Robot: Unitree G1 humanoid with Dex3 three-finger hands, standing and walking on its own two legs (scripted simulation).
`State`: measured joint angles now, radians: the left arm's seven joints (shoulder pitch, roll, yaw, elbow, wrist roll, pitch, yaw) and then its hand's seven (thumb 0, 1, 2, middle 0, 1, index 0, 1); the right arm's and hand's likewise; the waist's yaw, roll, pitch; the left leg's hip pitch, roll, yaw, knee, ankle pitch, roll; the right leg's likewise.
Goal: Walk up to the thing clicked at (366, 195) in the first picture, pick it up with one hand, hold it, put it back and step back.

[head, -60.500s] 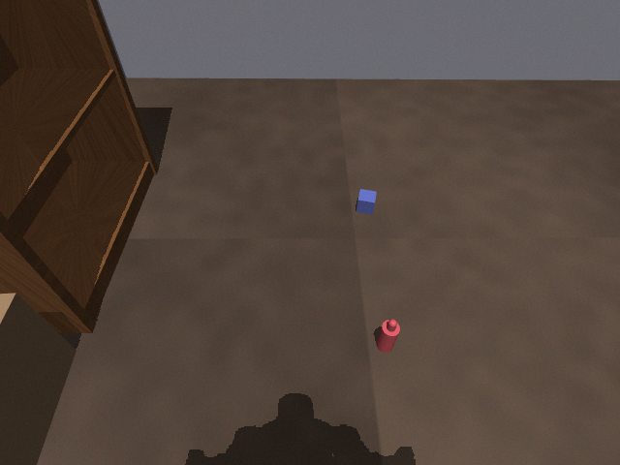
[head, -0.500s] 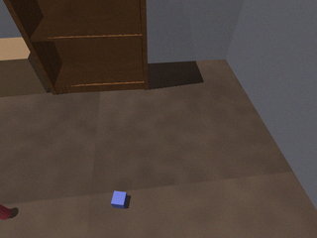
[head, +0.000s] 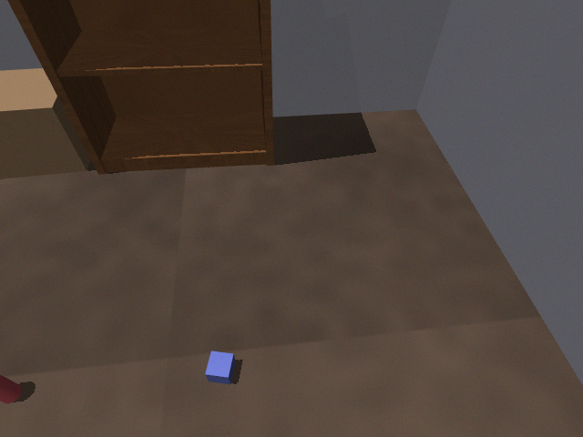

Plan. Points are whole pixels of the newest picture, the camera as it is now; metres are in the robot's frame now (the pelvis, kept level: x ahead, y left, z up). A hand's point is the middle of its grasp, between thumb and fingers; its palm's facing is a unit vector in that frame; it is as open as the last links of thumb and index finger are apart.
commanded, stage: stand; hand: left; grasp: from above
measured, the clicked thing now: (221, 367) +0.45 +0.22 -0.75
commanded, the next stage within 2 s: rise first in 0.80 s
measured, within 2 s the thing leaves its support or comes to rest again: neither
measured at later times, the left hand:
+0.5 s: hand out of the picture +0.07 +0.25 -0.16, palm faces -0.02 -0.94 -0.34, open 7.4 cm
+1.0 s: hand out of the picture +0.10 +0.25 -0.16, palm faces +0.05 -0.94 -0.33, open 7.6 cm
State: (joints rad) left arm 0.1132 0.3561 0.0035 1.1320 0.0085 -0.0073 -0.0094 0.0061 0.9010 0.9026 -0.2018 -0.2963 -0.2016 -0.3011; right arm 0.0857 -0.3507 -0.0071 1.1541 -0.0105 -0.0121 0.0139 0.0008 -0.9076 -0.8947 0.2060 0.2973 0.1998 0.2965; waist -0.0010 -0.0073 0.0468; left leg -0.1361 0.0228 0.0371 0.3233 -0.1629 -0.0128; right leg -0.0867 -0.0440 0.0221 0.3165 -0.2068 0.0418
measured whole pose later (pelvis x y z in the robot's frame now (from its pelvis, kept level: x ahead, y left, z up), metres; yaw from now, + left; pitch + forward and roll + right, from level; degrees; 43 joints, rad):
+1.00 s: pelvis +0.00 +0.00 -0.01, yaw +1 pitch +1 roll +0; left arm 0.07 0.33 0.05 1.07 -0.01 -0.03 0.01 0.01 0.84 0.91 -0.21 -0.35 -0.20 -0.36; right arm 0.17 -0.33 0.00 0.97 0.04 -0.04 -0.02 0.00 -0.92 -0.90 0.20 0.30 0.20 0.30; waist -0.01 0.00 0.05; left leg -0.25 0.02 0.01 0.42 -0.20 -0.01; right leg -0.18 -0.05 0.00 0.40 -0.24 0.04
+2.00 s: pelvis -0.02 +0.00 -0.13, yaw +1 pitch +22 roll -3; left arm 0.25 0.35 0.13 0.41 0.30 0.18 -0.03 0.00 -0.50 0.96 -0.08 -1.05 -0.07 -1.06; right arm 0.18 -0.24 -0.03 0.53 0.00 -0.15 0.00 0.01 -0.85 -0.89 0.21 0.30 0.20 0.30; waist -0.02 0.01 -0.14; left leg -1.12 0.05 -0.05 1.29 -0.55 -0.02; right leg -1.02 -0.02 -0.02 1.25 -0.61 0.03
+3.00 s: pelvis -0.10 +0.00 -0.41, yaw -6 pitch +33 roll -8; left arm -0.75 0.73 0.11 1.17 1.13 -0.34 0.17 0.00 -0.46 0.99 -0.06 -0.98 -0.07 -0.97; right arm 0.14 -0.27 -0.01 0.74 -0.08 0.00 0.09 0.00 -0.86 -0.88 0.20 0.30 0.20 0.30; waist -0.13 -0.01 -0.09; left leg -2.23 0.03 -0.16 2.26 -0.61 -0.03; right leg -2.10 0.04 -0.04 2.22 -0.71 0.05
